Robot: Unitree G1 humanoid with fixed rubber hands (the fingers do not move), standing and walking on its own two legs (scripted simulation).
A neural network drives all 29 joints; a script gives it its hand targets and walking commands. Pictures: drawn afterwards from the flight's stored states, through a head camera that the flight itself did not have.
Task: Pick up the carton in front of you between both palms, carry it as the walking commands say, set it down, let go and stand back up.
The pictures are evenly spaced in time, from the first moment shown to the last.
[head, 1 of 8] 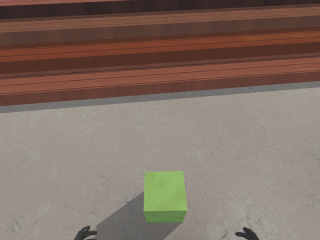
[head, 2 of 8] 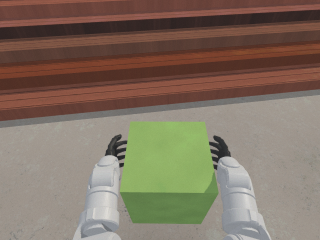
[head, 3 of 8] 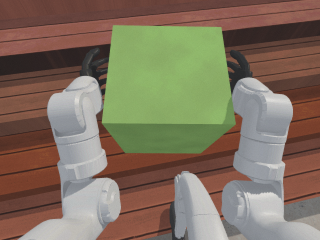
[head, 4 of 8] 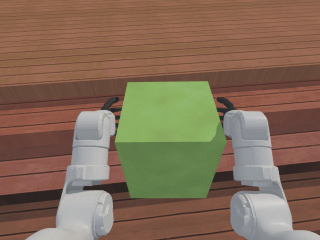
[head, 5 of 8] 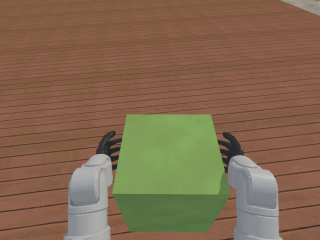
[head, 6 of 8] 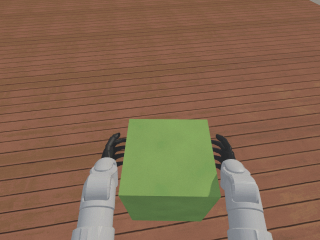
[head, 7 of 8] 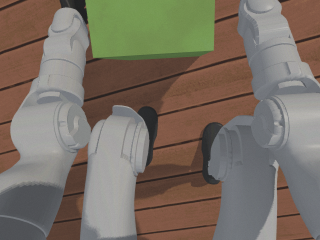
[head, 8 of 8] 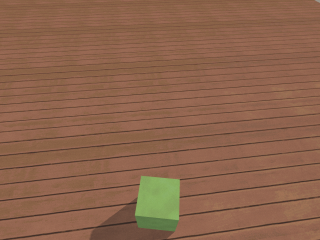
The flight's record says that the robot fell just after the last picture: no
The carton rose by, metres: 1.51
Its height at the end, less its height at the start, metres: +0.75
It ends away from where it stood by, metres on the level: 5.44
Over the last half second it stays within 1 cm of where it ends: yes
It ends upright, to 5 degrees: yes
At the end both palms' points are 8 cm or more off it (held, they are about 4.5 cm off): yes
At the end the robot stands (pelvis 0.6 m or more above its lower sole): yes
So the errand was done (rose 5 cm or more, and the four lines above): yes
